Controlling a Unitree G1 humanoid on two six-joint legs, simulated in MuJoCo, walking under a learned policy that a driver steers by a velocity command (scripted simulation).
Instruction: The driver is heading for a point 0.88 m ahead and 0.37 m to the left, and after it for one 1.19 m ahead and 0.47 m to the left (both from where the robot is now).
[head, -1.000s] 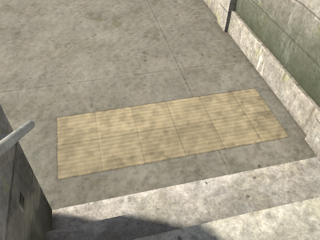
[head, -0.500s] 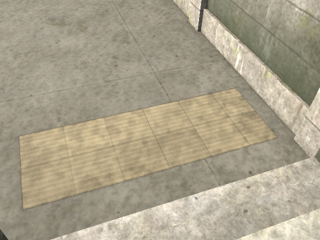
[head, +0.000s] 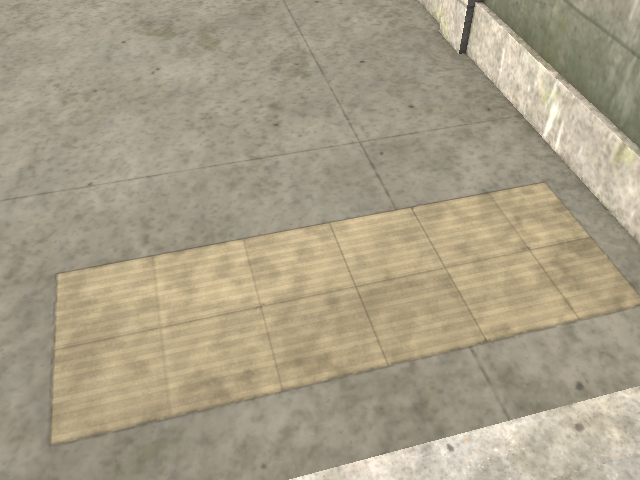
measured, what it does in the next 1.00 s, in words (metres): goes down, turning left: left foot 0.19 m lower, then right foot 0.19 m lower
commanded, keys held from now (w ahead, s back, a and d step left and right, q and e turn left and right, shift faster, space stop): w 0.28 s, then w+q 0.72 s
